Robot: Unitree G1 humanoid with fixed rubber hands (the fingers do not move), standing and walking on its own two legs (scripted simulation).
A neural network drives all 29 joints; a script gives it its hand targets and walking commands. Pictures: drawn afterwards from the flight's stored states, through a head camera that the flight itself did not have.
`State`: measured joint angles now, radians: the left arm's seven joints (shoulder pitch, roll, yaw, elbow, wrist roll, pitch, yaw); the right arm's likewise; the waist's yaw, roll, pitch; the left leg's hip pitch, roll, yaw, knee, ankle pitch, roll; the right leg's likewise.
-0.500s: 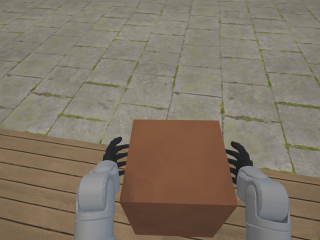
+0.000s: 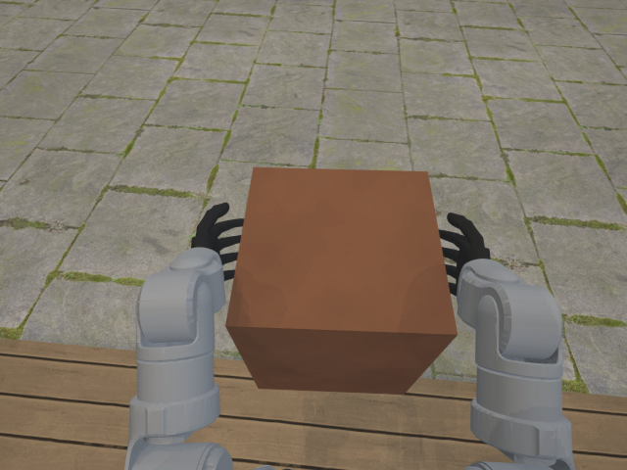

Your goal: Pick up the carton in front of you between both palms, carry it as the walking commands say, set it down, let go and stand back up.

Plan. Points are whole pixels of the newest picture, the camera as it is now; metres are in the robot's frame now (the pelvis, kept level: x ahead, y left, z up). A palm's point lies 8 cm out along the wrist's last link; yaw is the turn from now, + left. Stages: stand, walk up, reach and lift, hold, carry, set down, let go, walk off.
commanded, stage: carry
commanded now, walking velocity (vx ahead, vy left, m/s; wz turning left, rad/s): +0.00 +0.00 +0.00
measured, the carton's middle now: (334, 290) +0.34 -0.01 +0.02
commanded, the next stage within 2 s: none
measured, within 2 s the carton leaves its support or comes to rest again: neither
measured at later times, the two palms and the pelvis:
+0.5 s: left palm (216, 158) +0.49 +0.16 +0.12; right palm (432, 155) +0.50 -0.14 +0.12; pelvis +0.12 -0.01 +0.01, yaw +1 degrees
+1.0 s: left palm (227, 136) +0.52 +0.14 +0.13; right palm (439, 140) +0.52 -0.16 +0.12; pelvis +0.15 -0.02 +0.02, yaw +1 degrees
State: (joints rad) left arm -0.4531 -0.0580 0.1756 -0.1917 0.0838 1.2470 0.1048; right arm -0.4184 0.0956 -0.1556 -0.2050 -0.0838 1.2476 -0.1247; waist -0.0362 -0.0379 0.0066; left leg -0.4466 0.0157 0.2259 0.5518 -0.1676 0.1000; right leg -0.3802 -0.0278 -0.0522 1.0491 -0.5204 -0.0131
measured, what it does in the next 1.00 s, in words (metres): walks ahead: right foot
